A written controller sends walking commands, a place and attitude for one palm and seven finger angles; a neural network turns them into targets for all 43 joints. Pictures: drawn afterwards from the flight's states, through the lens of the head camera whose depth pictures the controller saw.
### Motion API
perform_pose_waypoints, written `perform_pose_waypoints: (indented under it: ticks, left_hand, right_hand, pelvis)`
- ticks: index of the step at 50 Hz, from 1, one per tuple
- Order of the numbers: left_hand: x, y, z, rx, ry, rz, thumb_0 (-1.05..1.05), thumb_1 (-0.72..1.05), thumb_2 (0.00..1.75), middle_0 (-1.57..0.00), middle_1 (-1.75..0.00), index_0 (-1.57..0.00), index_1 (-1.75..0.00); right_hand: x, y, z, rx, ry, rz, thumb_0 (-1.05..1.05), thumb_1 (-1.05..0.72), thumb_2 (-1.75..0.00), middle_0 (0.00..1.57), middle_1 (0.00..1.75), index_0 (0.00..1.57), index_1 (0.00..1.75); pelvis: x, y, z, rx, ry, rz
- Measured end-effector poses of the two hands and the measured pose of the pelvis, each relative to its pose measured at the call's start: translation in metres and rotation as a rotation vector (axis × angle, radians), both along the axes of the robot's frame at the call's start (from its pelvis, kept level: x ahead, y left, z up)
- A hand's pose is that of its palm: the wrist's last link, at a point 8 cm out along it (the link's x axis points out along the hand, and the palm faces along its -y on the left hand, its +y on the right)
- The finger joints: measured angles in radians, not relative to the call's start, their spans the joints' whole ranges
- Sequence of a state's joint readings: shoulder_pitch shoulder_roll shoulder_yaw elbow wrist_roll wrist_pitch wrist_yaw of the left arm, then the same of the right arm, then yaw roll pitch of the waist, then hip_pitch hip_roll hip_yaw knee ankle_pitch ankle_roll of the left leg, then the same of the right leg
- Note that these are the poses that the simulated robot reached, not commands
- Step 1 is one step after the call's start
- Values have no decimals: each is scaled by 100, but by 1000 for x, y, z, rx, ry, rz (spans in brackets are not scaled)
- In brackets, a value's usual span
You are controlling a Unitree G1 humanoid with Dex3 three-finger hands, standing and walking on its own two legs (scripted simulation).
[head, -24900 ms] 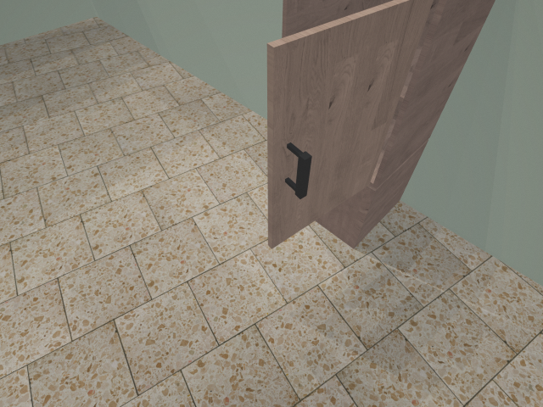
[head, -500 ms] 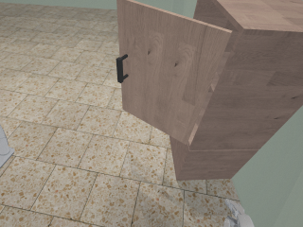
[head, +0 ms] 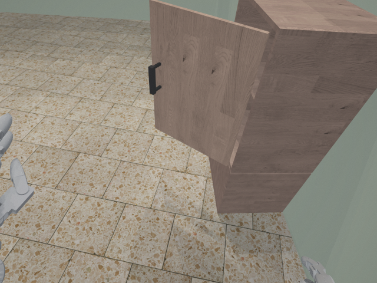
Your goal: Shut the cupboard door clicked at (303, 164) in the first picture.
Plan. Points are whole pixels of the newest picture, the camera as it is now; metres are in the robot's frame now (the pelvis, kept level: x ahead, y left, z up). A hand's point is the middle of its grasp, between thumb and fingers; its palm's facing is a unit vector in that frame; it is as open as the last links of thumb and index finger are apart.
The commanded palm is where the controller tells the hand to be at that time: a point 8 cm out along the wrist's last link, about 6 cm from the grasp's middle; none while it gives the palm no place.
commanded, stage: stop stepping back and stand still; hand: left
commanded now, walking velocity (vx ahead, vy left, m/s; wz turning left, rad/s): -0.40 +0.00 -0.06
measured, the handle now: (155, 78) +0.87 +0.18 -0.02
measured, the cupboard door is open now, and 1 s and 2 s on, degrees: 53 53 53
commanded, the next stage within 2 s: let the arm hang, fingers relaxed in 1.50 s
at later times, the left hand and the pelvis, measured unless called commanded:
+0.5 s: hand out of the picture +0.11 +0.30 +0.16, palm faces +0.50 -0.81 -0.31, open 7.4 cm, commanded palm +0.05 +0.33 +0.18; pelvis -0.09 +0.03 +0.00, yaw +0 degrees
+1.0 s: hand out of the picture +0.13 +0.31 +0.17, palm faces +0.42 -0.81 -0.41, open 7.4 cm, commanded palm +0.07 +0.34 +0.18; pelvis -0.09 +0.05 +0.01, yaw -3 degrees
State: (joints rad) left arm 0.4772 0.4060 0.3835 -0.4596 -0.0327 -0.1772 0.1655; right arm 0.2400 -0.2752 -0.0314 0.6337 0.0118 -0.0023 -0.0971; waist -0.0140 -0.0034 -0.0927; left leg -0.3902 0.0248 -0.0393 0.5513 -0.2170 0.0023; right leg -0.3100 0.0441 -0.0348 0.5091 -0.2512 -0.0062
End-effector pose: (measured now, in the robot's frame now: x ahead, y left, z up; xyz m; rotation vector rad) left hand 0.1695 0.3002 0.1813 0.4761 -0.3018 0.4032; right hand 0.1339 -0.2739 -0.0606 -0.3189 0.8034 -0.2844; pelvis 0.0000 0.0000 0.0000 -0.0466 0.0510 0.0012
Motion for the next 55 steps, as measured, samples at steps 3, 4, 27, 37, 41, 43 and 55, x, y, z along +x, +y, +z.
perform_pose_waypoints:
  ticks: [3,4,27,37,41,43,55]
  left_hand:
    - [-14,4,-5,20,56,-36,2,89,90,-21,-31,-21,-30]
    - [-21,4,-5,37,78,-48,2,89,90,-21,-31,-21,-30]
    - [-100,36,-4,-43,-15,52,2,89,90,-21,-31,-21,-30]
    - [-114,23,8,43,39,-9,2,89,90,-21,-31,-21,-30]
    - [-108,34,-3,-4,35,22,2,89,90,-22,-31,-21,-30]
    - [-102,41,-6,-19,27,26,2,89,90,-22,-31,-21,-30]
    - [-71,47,5,50,65,-33,2,89,90,-21,-31,-21,-30]
  right_hand:
    - [-21,14,-1,33,9,-19,1,-90,-90,20,30,20,30]
    - [-27,20,0,45,-4,-17,1,-90,-90,20,30,20,30]
    - [-106,58,-4,70,-92,28,1,-90,-90,20,30,21,30]
    - [-118,68,-13,132,-46,50,1,-90,-90,20,30,21,30]
    - [-122,66,-20,109,-4,29,1,-90,-90,20,30,21,30]
    - [-121,67,-22,92,2,15,1,-90,-90,20,30,21,30]
    - [-87,99,-5,142,-76,36,1,-90,-90,20,30,21,30]
  pelvis:
    - [-22,5,2,23,-10,-19]
    - [-28,5,3,22,-10,-25]
    - [-96,27,-1,15,-86,-12]
    - [-106,29,2,20,-67,-47]
    - [-98,38,0,13,-77,-43]
    - [-95,43,-2,10,-88,-32]
    - [-80,53,8,27,-36,-54]
